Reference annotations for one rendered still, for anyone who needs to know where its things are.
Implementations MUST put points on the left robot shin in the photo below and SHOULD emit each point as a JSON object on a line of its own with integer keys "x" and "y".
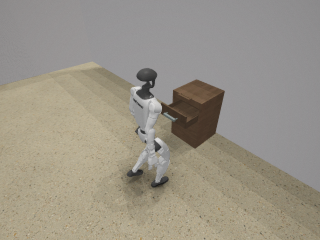
{"x": 141, "y": 160}

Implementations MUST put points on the cabinet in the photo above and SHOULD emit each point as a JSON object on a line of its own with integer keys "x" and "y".
{"x": 208, "y": 99}

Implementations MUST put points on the drawer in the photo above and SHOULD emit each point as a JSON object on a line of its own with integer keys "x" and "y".
{"x": 185, "y": 113}

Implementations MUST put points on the robot right forearm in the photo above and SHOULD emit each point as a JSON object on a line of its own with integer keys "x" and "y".
{"x": 150, "y": 143}

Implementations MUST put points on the robot left upper arm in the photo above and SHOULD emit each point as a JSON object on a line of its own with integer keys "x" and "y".
{"x": 131, "y": 102}

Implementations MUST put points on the robot right hand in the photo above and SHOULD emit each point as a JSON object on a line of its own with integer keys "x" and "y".
{"x": 152, "y": 161}

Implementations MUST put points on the robot right upper arm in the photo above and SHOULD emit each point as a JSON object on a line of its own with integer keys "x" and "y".
{"x": 155, "y": 108}

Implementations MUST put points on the robot right foot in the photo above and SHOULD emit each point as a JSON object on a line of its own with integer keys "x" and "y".
{"x": 162, "y": 181}

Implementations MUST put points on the handle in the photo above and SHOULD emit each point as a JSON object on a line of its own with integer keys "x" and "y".
{"x": 169, "y": 117}
{"x": 183, "y": 97}

